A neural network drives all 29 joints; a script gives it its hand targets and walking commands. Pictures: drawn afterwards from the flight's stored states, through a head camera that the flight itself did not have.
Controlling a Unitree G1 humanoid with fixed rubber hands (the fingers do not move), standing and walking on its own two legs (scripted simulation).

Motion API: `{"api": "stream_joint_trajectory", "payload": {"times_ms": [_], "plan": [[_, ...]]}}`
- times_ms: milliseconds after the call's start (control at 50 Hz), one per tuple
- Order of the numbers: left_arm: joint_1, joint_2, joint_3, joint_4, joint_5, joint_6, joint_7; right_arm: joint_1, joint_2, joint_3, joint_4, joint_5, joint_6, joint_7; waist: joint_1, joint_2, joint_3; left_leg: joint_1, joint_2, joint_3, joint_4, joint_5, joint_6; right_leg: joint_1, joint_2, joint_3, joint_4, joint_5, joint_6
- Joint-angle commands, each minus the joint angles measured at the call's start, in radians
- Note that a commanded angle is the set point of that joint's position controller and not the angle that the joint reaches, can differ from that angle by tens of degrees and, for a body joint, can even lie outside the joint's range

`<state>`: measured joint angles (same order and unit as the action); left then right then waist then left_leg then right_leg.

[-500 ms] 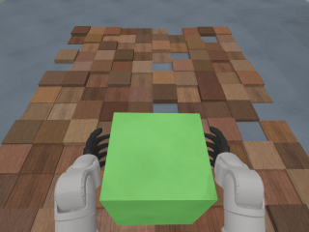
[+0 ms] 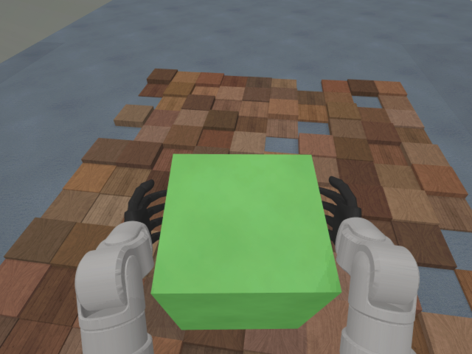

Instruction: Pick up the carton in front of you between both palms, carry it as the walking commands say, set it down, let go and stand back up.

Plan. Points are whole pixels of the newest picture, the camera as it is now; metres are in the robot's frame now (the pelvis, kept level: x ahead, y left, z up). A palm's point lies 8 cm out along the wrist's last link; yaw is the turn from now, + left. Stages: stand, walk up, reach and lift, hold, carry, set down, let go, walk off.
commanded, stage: carry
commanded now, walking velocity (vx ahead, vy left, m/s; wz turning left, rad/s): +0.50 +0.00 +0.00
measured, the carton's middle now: (241, 249) +0.29 +0.01 +0.06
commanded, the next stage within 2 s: none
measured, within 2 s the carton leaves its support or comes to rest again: neither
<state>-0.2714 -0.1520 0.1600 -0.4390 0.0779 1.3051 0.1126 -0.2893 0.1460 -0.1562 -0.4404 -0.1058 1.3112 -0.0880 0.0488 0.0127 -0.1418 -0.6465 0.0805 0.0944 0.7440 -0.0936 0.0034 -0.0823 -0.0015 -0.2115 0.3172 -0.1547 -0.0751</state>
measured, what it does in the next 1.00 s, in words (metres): walks ahead: left foot, then right foot 0.04 m higher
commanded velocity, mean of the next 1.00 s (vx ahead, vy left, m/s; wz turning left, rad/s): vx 0.50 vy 0.00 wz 0.00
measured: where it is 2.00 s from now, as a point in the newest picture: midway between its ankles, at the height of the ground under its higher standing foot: (249, 176)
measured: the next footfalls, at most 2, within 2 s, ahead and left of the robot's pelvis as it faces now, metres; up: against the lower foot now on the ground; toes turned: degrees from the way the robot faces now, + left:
left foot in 0.10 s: +0.25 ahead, +0.11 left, -0.02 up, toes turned +8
right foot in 0.52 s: +0.54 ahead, -0.11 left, +0.03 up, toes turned -8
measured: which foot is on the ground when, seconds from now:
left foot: up 0.00-0.08, down 0.10-0.54, up 0.56-0.92, down 0.94-1.00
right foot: down 0.00-0.14, up 0.16-0.50, down 0.52-0.98, up 1.00-1.00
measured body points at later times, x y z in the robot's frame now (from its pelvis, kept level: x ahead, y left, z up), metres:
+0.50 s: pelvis +0.33 +0.00 -0.03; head +0.36 +0.00 +0.41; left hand +0.71 +0.13 +0.08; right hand +0.70 -0.17 +0.08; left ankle +0.21 +0.10 -0.76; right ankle +0.48 -0.11 -0.71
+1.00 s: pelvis +0.68 +0.01 -0.02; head +0.69 +0.02 +0.43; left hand +1.04 +0.17 +0.10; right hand +1.05 -0.13 +0.10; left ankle +0.75 +0.09 -0.76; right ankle +0.52 -0.11 -0.70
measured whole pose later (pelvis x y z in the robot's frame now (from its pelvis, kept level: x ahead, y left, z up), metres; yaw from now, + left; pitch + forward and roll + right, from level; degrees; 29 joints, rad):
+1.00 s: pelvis +0.68 +0.01 -0.02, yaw +0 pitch +5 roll -1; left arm -0.67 -0.02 0.20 0.12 0.05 1.19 0.14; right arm -0.66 0.04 -0.26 0.09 -0.12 1.19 -0.09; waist 0.05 0.01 -0.07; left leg -0.41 0.01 0.11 0.42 -0.24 0.04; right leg -0.23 -0.05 -0.10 0.87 -0.48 0.01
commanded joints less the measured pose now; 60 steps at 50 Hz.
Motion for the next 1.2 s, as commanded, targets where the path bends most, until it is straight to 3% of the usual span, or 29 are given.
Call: {"api": "stream_joint_trajectory", "payload": {"times_ms": [0, 100, 120, 140, 160, 180, 220, 300, 380, 440, 480, 500, 520, 540, 560, 600, 640, 720, 800, 860, 920, 940, 960, 980, 1000, 1020, 1040, 1100, 1180], "plan": [[-0.569, -0.715, -0.727, -0.027, -0.426, 0.025, -0.255, -0.505, 0.712, 0.688, 0.01, 0.356, 0.017, 0.183, -0.002, -0.13, -0.12, -0.033, -0.049, 0.069, -0.153, 0.134, 0.027, 0.195, -0.196, 0.139, -0.055, 0.533, -0.049], [-0.698, -0.684, -0.712, 0.019, -0.441, 0.036, -0.248, -0.611, 0.677, 0.663, 0.063, 0.378, 0.034, 0.194, -0.084, -0.098, -0.221, 0.511, -0.139, 0.179, -0.318, 0.232, 0.06, 0.059, -0.117, -0.009, 0.339, 0.684, 0.019], [-0.764, -0.694, -0.718, 0.018, -0.448, 0.044, -0.241, -0.66, 0.658, 0.649, 0.081, 0.377, 0.035, 0.199, -0.112, 0.064, -0.31, 0.834, -0.01, 0.031, -0.275, 0.361, 0.129, -0.192, -0.07, 0.028, 0.612, 0.435, 0.059], [-0.783, -0.69, -0.706, 0.051, -0.439, 0.052, -0.238, -0.654, 0.672, 0.65, 0.131, 0.392, 0.043, 0.199, -0.114, 0.201, -0.297, 0.958, 0.186, -0.249, -0.234, 0.728, 0.16, -0.432, 0.03, 0.061, 0.811, -0.228, 0.064], [-0.785, -0.701, -0.696, 0.133, -0.448, 0.059, -0.229, -0.666, 0.638, 0.622, 0.166, 0.401, 0.045, 0.195, -0.121, 0.264, -0.391, 1.196, 0.32, -0.409, -0.187, 0.918, 0.307, -0.712, 0.075, 0.154, 1.127, -0.42, 0.075], [-0.764, -0.721, -0.679, 0.135, -0.444, 0.055, -0.222, -0.673, 0.659, 0.635, 0.184, 0.414, 0.034, 0.194, -0.157, 0.261, -0.468, 1.16, 0.343, -0.51, -0.257, 0.583, 0.378, -0.801, 0.039, 0.232, 1.265, -0.378, 0.061], [-0.876, -0.771, -0.658, 0.124, -0.433, 0.039, -0.217, -0.805, 0.775, 0.668, 0.133, 0.471, 0.013, 0.206, -0.118, 0.053, -0.389, 0.935, 0.28, -0.463, -0.33, 0.174, 0.294, -0.81, -0.052, 0.272, 1.233, -0.3, 0.03], [-0.988, -0.812, -0.637, 0.22, -0.389, -0.018, -0.192, -1.043, 0.858, 0.713, 0.183, 0.557, -0.028, 0.229, -0.085, 0.06, -0.287, 0.637, 0.24, -0.304, -0.406, -0.116, 0.244, -0.775, -0.095, 0.193, 1.12, -0.259, 0.021], [-0.978, -0.82, -0.602, 0.378, -0.347, -0.063, -0.188, -1.031, 0.881, 0.672, 0.378, 0.536, -0.074, 0.24, -0.108, 0.09, -0.229, 0.611, 0.173, -0.167, -0.401, 0.109, 0.221, -0.779, -0.11, 0.129, 0.827, -0.167, 0.023], [-1.019, -0.849, -0.59, 0.451, -0.36, -0.101, -0.197, -1.053, 0.908, 0.637, 0.462, 0.514, -0.11, 0.24, -0.091, 0.139, -0.203, 0.541, 0.118, -0.028, -0.375, 0.396, 0.152, -0.517, -0.014, -0.012, 0.526, -0.128, 0.004], [-1.045, -0.874, -0.588, 0.484, -0.384, -0.124, -0.199, -1.083, 0.922, 0.618, 0.483, 0.509, -0.128, 0.232, -0.024, 0.138, -0.279, 0.559, 0.096, 0.067, -0.137, 0.743, 0.1, -0.273, 0.084, -0.086, 0.4, -0.011, -0.011], [-1.072, -0.887, -0.59, 0.478, -0.4, -0.133, -0.201, -1.087, 0.922, 0.612, 0.481, 0.505, -0.136, 0.225, 0.048, 0.089, -0.373, 0.5, 0.06, 0.095, 0.08, 0.673, 0.065, -0.043, 0.092, -0.077, 0.28, 0.048, -0.018], [-1.096, -0.886, -0.591, 0.468, -0.414, -0.142, -0.203, -1.115, 0.923, 0.608, 0.467, 0.497, -0.139, 0.217, 0.074, -0.044, -0.458, 0.241, -0.02, 0.051, 0.356, 0.343, 0.034, 0.206, -0.104, 0.316, 0.196, -0.136, -0.097], [-1.141, -0.878, -0.6, 0.448, -0.435, -0.153, -0.202, -1.122, 0.921, 0.594, 0.452, 0.493, -0.136, 0.211, 0.06, -0.391, -0.547, 0.004, -0.203, -0.022, 0.675, -0.37, 0.01, 0.352, -0.352, 0.861, 0.054, 0.113, -0.264], [-1.183, -0.913, -0.607, 0.426, -0.467, -0.147, -0.203, -1.157, 0.913, 0.571, 0.461, 0.479, -0.137, 0.195, 0.036, -0.276, -0.546, -0.074, -0.136, -0.187, 0.814, -0.386, 0.055, 0.382, -0.345, 0.806, 0.12, 0.159, -0.271], [-1.283, -0.958, -0.64, 0.341, -0.531, -0.151, -0.205, -1.179, 0.904, 0.546, 0.439, 0.461, -0.133, 0.17, 0.033, -0.083, -0.434, -0.166, -0.065, -0.177, 0.739, -0.355, 0.074, 0.265, -0.306, 0.643, 0.197, 0.214, -0.208], [-1.346, -0.98, -0.655, 0.283, -0.566, -0.143, -0.202, -1.169, 0.884, 0.521, 0.414, 0.434, -0.126, 0.148, 0.019, -0.065, -0.418, -0.145, -0.022, -0.176, 0.559, -0.293, 0.073, 0.217, -0.279, 0.557, 0.184, 0.157, -0.162], [-1.255, -0.982, -0.627, 0.318, -0.55, -0.114, -0.209, -1.049, 0.861, 0.493, 0.456, 0.365, -0.105, 0.135, 0.034, -0.085, -0.397, -0.107, -0.019, -0.122, 0.216, -0.316, 0.039, 0.211, -0.302, 0.458, 0.14, 0.315, -0.178], [-1.14, -1.004, -0.618, 0.404, -0.498, -0.108, -0.238, -0.962, 0.892, 0.51, 0.507, 0.322, -0.105, 0.157, 0.04, -0.133, -0.351, -0.017, -0.049, -0.044, -0.094, 0.081, 0.007, 0.238, -0.21, 0.273, 0.16, 0.447, -0.092], [-1.115, -1.007, -0.629, 0.43, -0.475, -0.118, -0.252, -0.988, 0.92, 0.55, 0.5, 0.346, -0.11, 0.182, 0.058, -0.124, -0.282, 0.079, -0.084, 0.011, -0.301, 0.235, 0.006, 0.198, -0.158, 0.203, 0.192, 0.343, -0.061], [-1.091, -0.987, -0.632, 0.469, -0.463, -0.126, -0.255, -0.977, 0.913, 0.554, 0.523, 0.364, -0.112, 0.199, -0.008, -0.124, -0.261, 0.32, -0.075, 0.054, -0.419, 0.298, 0.049, 0.097, -0.146, 0.152, 0.348, 0.31, -0.021], [-1.08, -0.987, -0.63, 0.486, -0.461, -0.127, -0.255, -0.968, 0.9, 0.544, 0.531, 0.364, -0.112, 0.205, -0.036, -0.053, -0.298, 0.527, -0.071, 0.073, -0.384, 0.276, 0.057, -0.022, -0.114, 0.112, 0.498, 0.252, 0.013], [-1.088, -0.992, -0.626, 0.489, -0.46, -0.123, -0.254, -0.961, 0.883, 0.535, 0.542, 0.357, -0.116, 0.208, -0.072, 0.092, -0.369, 0.845, 0.053, -0.052, -0.262, 0.408, 0.107, -0.287, -0.091, 0.109, 0.703, 0.057, 0.058], [-1.061, -0.996, -0.62, 0.505, -0.456, -0.117, -0.255, -0.911, 0.885, 0.529, 0.572, 0.361, -0.118, 0.211, -0.084, 0.237, -0.42, 1.067, 0.221, -0.307, -0.189, 0.578, 0.175, -0.575, -0.026, 0.138, 0.892, -0.406, 0.092], [-1.037, -0.989, -0.61, 0.525, -0.45, -0.114, -0.252, -0.88, 0.895, 0.52, 0.57, 0.376, -0.114, 0.214, -0.11, 0.176, -0.395, 1.102, 0.243, -0.382, -0.196, 0.545, 0.193, -0.712, -0.008, 0.171, 0.985, -0.477, 0.092], [-1.003, -1.005, -0.597, 0.521, -0.447, -0.115, -0.246, -0.888, 0.9, 0.526, 0.539, 0.389, -0.114, 0.218, -0.124, 0.123, -0.388, 1.055, 0.257, -0.468, -0.31, 0.278, 0.214, -0.775, -0.003, 0.174, 0.972, -0.416, 0.083], [-1.02, -1.026, -0.591, 0.471, -0.433, -0.113, -0.241, -0.941, 0.939, 0.548, 0.482, 0.408, -0.12, 0.222, -0.114, 0.155, -0.389, 1.023, 0.302, -0.512, -0.326, 0.167, 0.262, -0.807, -0.041, 0.2, 0.992, -0.356, 0.072], [-0.977, -1.047, -0.612, 0.377, -0.414, -0.121, -0.221, -0.992, 1.04, 0.625, 0.331, 0.481, -0.127, 0.236, -0.088, 0.028, -0.321, 0.825, 0.226, -0.371, -0.405, 0.015, 0.196, -0.715, -0.083, 0.203, 0.811, -0.273, 0.078], [-0.849, -1.037, -0.677, 0.273, -0.373, -0.148, -0.197, -0.878, 1.045, 0.701, 0.241, 0.504, -0.145, 0.248, -0.092, 0.123, -0.284, 0.803, 0.145, -0.189, -0.427, 0.178, 0.161, -0.622, -0.057, 0.133, 0.505, -0.058, 0.087]]}}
